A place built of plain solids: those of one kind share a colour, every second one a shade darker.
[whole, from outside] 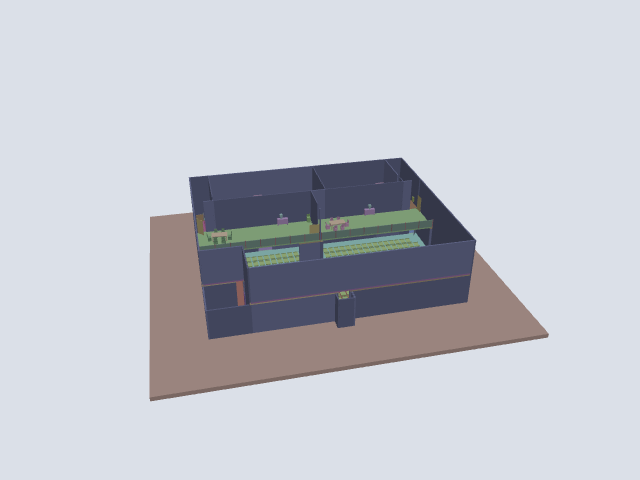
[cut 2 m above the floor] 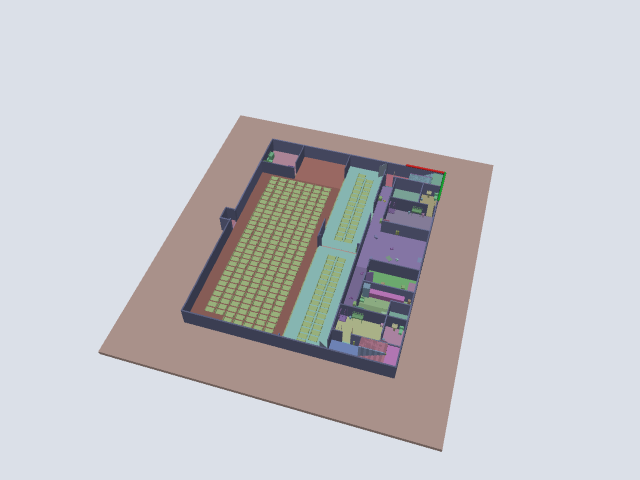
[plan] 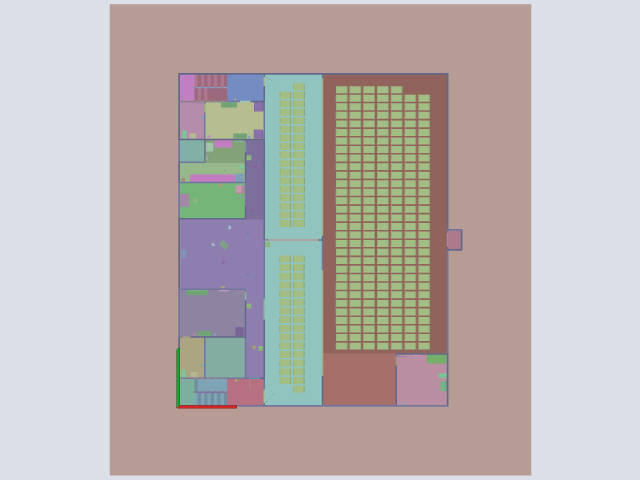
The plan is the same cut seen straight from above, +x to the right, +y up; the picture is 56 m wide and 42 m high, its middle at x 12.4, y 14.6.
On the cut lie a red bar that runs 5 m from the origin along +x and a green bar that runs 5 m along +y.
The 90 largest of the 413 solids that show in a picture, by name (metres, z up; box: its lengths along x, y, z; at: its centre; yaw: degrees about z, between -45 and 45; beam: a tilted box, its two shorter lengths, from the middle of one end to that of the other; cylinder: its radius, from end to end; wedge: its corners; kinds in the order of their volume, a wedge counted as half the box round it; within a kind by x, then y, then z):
{
 "under_1": {"box": [36.88, 41.22, 0.5], "at": [12.44, 14.61, -0.58]},
 "wall_1": {"box": [0.16, 2.27, 8.14], "at": [0.08, 1.29, 3.77]},
 "wall_2": {"box": [0.16, 4.05, 3.66], "at": [0.08, 8.21, 1.53]},
 "wall_3": {"box": [0.16, 13.84, 4.18], "at": [0.08, 9.48, 5.75]},
 "wall_4": {"box": [0.16, 6.04, 3.66], "at": [0.08, 13.38, 1.53]},
 "wall_5": {"box": [0.16, 3.03, 3.66], "at": [0.08, 18.05, 1.53]},
 "wall_6": {"box": [0.16, 10.13, 4.18], "at": [0.08, 21.59, 5.75]},
 "wall_7": {"box": [0.16, 1.87, 3.66], "at": [0.08, 22.39, 1.53]},
 "wall_8": {"box": [0.16, 3.2, 3.66], "at": [0.08, 25.06, 1.53]},
 "wall_9": {"box": [0.16, 2.27, 8.14], "at": [0.08, 27.93, 3.77]},
 "wall_10": {"box": [2.39, 0.13, 3.66], "at": [1.2, 21.39, 1.53]},
 "wall_11": {"box": [0.13, 3.49, 3.66], "at": [2.33, 4.3, 1.53]},
 "wall_12": {"box": [0.13, 2.29, 3.66], "at": [2.33, 24.61, 1.53]},
 "wall_13": {"box": [5.41, 0.13, 3.66], "at": [2.71, 26.73, 1.53]},
 "wall_14": {"box": [5.45, 0.13, 4.18], "at": [2.73, 26.73, 5.75]},
 "wall_15": {"box": [5.95, 0.13, 3.66], "at": [2.98, 10.29, 1.53]},
 "wall_16": {"box": [5.95, 0.13, 3.66], "at": [2.98, 16.46, 1.53]},
 "wall_17": {"box": [5.95, 0.13, 3.66], "at": [2.98, 19.62, 1.53]},
 "wall_18": {"box": [6.25, 0.13, 3.66], "at": [3.12, 2.5, 1.53]},
 "wall_19": {"box": [6.47, 0.13, 4.18], "at": [3.23, 2.5, 5.75]},
 "wall_20": {"box": [4.88, 0.13, 3.66], "at": [3.51, 6.12, 1.53]},
 "wall_21": {"box": [7.58, 0.13, 4.18], "at": [3.79, 16.46, 5.75]},
 "wall_22": {"box": [7.58, 0.13, 3.66], "at": [3.79, 23.39, 1.53]},
 "wall_23": {"box": [0.13, 3.49, 3.66], "at": [5.88, 4.3, 1.53]},
 "wall_24": {"box": [0.13, 3.14, 3.66], "at": [5.88, 7.75, 1.53]},
 "wall_25": {"box": [0.13, 2.58, 3.66], "at": [5.88, 20.98, 1.53]},
 "wall_26": {"box": [0.13, 5.09, 3.66], "at": [7.51, 5.11, 1.53]},
 "wall_27": {"box": [0.13, 11.99, 4.18], "at": [7.51, 8.55, 5.75]},
 "wall_28": {"box": [0.13, 5.1, 3.66], "at": [7.51, 12.0, 1.53]},
 "wall_29": {"box": [0.13, 1.73, 4.18], "at": [7.51, 15.54, 5.75]},
 "wall_30": {"box": [0.13, 8.66, 3.66], "at": [7.51, 19.0, 1.53]},
 "wall_31": {"box": [0.13, 10.13, 4.18], "at": [7.51, 21.59, 5.75]},
 "wall_32": {"box": [0.13, 3.2, 3.66], "at": [7.51, 25.06, 1.53]},
 "wall_33": {"box": [3.74, 0.13, 4.18], "at": [9.32, 14.61, 5.75]},
 "wall_34": {"box": [19.16, 0.16, 4.18], "at": [9.58, 0.08, 5.75]},
 "wall_35": {"box": [23.65, 0.16, 3.66], "at": [11.82, 0.08, 1.53]},
 "wall_36": {"box": [23.65, 0.16, 8.14], "at": [11.82, 29.14, 3.77]},
 "wall_37": {"box": [0.13, 2.57, 3.66], "at": [12.61, 1.45, 1.53]},
 "wall_38": {"box": [0.13, 2.57, 3.66], "at": [12.61, 13.26, 1.53]},
 "wall_39": {"box": [0.13, 3.49, 3.66], "at": [19.06, 1.91, 1.53]},
 "wall_40": {"box": [0.16, 4.37, 4.18], "at": [19.08, 2.35, 5.75]},
 "wall_41": {"box": [4.65, 0.16, 4.18], "at": [21.32, 4.61, 5.75]},
 "wall_42": {"box": [4.65, 0.13, 3.66], "at": [21.32, 4.62, 1.53]},
 "wall_43": {"box": [0.16, 4.4, 3.66], "at": [23.57, 2.36, 1.53]},
 "wall_44": {"box": [0.16, 8.96, 3.66], "at": [23.57, 9.17, 1.53]},
 "wall_45": {"box": [0.16, 24.37, 4.18], "at": [23.57, 16.88, 5.75]},
 "wall_46": {"box": [0.16, 13.49, 3.66], "at": [23.57, 22.32, 1.53]},
 "wall_47": {"box": [0.16, 1.6, 3.66], "at": [24.8, 14.61, 1.53]},
 "floor_prayer_hall_1": {"box": [6.32, 4.53, 0.5], "at": [15.84, 2.42, -0.25]},
 "floor_prayer_hall_2": {"box": [10.81, 24.37, 0.5], "at": [18.08, 16.88, -0.25]},
 "floor_hall_back_1": {"box": [4.97, 14.39, 0.5], "at": [10.06, 7.35, -0.25]},
 "floor_hall_back_2": {"box": [4.97, 14.39, 0.5], "at": [10.06, 21.87, -0.25]},
 "stair_women_1": {"box": [1.15, 1.08, 1.46], "at": [1.99, 28.52, 0.43]},
 "stair_women_2": {"box": [2.29, 1.08, 0.8], "at": [2.56, 28.52, 0.1]},
 "stair_women_3": {"box": [2.87, 1.08, 2.3], "at": [2.85, 27.33, 0.85]},
 "stair_women_4": {"box": [2.58, 1.08, 2.46], "at": [2.99, 27.33, 0.93]},
 "stair_women_5": {"box": [2.01, 1.08, 2.8], "at": [3.28, 27.33, 1.1]},
 "stair_women_6": {"box": [1.72, 1.08, 2.96], "at": [3.42, 27.33, 1.18]},
 "stair_women_7": {"box": [1.15, 1.08, 3.3], "at": [3.71, 27.33, 1.35]},
 "stair_women_8": {"box": [0.57, 1.08, 3.63], "at": [3.99, 27.33, 1.51]},
 "floor_entrance_hall_1": {"box": [7.29, 6.04, 0.5], "at": [3.81, 13.38, -0.25]},
 "floor_entrance_hall_2": {"box": [1.5, 7.8, 0.5], "at": [6.7, 6.46, -0.25]},
 "floor_entrance_hall_3": {"box": [1.5, 6.93, 0.5], "at": [6.7, 19.86, -0.25]},
 "stair_north_1": {"box": [1.15, 1.08, 1.46], "at": [1.99, 0.7, 0.43]},
 "stair_north_2": {"box": [2.29, 1.08, 0.8], "at": [2.56, 0.7, 0.1]},
 "stair_north_3": {"box": [2.87, 1.08, 2.3], "at": [2.85, 1.89, 0.85]},
 "stair_north_4": {"box": [2.58, 1.08, 2.46], "at": [2.99, 1.89, 0.93]},
 "stair_north_5": {"box": [2.01, 1.08, 2.8], "at": [3.28, 1.89, 1.1]},
 "stair_north_6": {"box": [0.86, 1.08, 3.46], "at": [3.85, 1.89, 1.43]},
 "upper_floor_gallery_1": {"box": [5.1, 14.39, 0.16], "at": [10.13, 7.35, 3.58]},
 "upper_floor_gallery_2": {"box": [5.1, 14.39, 0.16], "at": [10.13, 21.87, 3.58]},
 "floor_men_ablution_1": {"box": [5.66, 4.05, 0.5], "at": [2.99, 8.21, -0.25]},
 "floor_funeral_room_1": {"box": [4.36, 4.4, 0.5], "at": [21.31, 2.36, -0.25]},
 "floor_imam_office_1": {"box": [5.66, 3.03, 0.5], "at": [2.99, 18.05, -0.25]},
 "floor_women_ablution_1": {"box": [5.06, 3.2, 0.5], "at": [4.92, 25.06, -0.25]},
 "floor_kitchen_1": {"box": [5.66, 1.64, 0.5], "at": [2.99, 20.51, -0.25]},
 "floor_kitchen_2": {"box": [3.43, 2.0, 0.5], "at": [4.11, 22.33, -0.25]},
 "stair_north_landing_1": {"box": [1.25, 2.27, 2.13], "at": [0.79, 1.29, 0.77]},
 "stair_women_landing_1": {"box": [1.25, 2.27, 2.13], "at": [0.79, 27.93, 0.77]},
 "floor_store_1": {"box": [3.43, 3.49, 0.5], "at": [4.11, 4.3, -0.25]},
 "floor_men_wc_1": {"box": [2.1, 3.49, 0.5], "at": [1.21, 4.3, -0.25]},
 "floor_school_stair_lobby_1": {"box": [3.17, 2.27, 0.5], "at": [5.87, 1.29, -0.25]},
 "floor_women_lobby_1": {"box": [3.17, 2.27, 0.5], "at": [5.87, 27.93, -0.25]},
 "floor_women_wc_1": {"box": [2.1, 3.2, 0.5], "at": [1.21, 25.06, -0.25]},
 "stair_women_guard_1": {"box": [0.08, 14.38, 0.96], "at": [12.64, 7.35, 4.14]},
 "stair_women_guard_2": {"box": [0.08, 14.38, 0.96], "at": [12.64, 21.87, 4.14]},
 "floor_boiler_room_1": {"box": [2.1, 1.87, 0.5], "at": [1.21, 22.39, -0.25]},
 "counter_run_1": {"box": [3.96, 0.61, 0.78], "at": [2.99, 20.0, 0.49]},
 "floor_gap_gallery_line_1": {"box": [0.13, 13.79, 0.5], "at": [12.61, 21.86, -0.25]},
 "fridge_1": {"box": [0.75, 0.7, 1.72], "at": [5.35, 20.05, 0.86]}
}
